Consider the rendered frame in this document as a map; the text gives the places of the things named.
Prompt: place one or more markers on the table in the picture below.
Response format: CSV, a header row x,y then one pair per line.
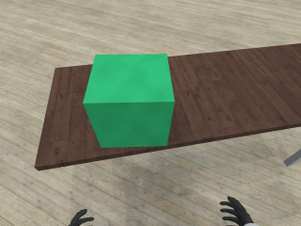
x,y
218,95

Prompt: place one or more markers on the robot left hand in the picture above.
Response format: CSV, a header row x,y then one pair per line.
x,y
77,221

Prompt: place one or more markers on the robot right hand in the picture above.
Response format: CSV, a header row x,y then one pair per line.
x,y
241,216

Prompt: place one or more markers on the carton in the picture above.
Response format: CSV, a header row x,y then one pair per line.
x,y
129,100

